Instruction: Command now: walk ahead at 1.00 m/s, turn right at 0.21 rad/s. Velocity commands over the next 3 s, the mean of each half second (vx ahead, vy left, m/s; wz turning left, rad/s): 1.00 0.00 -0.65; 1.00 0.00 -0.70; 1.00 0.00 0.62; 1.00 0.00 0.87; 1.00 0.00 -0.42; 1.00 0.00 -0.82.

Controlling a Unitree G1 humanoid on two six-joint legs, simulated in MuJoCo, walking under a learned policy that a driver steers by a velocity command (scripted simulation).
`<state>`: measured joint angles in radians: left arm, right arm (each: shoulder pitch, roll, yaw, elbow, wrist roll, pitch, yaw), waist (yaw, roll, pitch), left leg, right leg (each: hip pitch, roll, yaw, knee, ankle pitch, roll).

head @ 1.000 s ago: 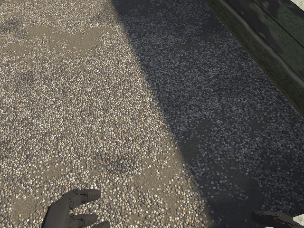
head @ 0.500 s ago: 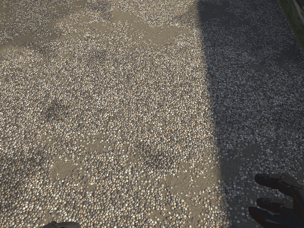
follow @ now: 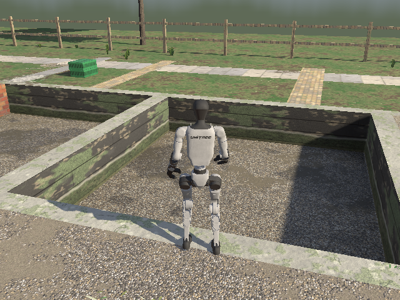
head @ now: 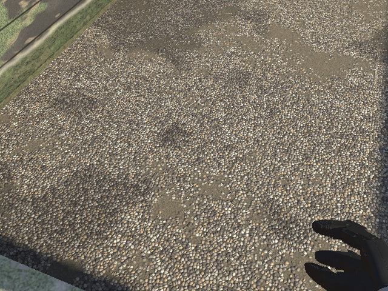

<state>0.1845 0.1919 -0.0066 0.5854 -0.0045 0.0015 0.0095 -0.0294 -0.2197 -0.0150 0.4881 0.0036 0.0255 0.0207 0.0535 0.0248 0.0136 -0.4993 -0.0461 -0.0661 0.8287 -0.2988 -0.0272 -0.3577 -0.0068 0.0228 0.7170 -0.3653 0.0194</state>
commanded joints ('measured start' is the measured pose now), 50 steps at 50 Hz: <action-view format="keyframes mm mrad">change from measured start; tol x32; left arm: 1 -257 115 32 -142 -29 -18 -20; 50 -324 76 40 -149 5 9 -31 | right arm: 1 -6 -28 -4 -79 -8 -6 10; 50 7 -21 -21 -42 2 -19 -28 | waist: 1 -115 -156 -101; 5 -125 208 -141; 40 14 -269 -103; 50 -53 162 -114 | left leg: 1 286 23 117 -130 103 -23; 30 515 318 226 -260 -25 21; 40 -13 39 280 200 -381 -83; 47 575 114 64 -245 178 125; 50 368 302 -247 -354 316 184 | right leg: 1 -105 -67 219 -274 131 -99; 26 -82 57 59 4 554 -116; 35 -202 -8 -57 16 209 -131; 43 24 -79 544 -191 357 -241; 50 -159 52 45 -34 82 -6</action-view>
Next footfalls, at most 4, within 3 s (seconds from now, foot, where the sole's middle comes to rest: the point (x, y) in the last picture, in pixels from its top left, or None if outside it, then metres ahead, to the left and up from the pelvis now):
1.68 left None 0.01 0.00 -0.75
1.88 right None -0.02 -0.20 -0.75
2.14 left None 0.01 0.09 -0.75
2.58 right None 0.06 -0.16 -0.75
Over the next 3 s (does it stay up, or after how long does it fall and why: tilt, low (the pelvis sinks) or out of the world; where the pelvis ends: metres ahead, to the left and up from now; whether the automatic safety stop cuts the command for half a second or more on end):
stays up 0.03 -0.05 -0.01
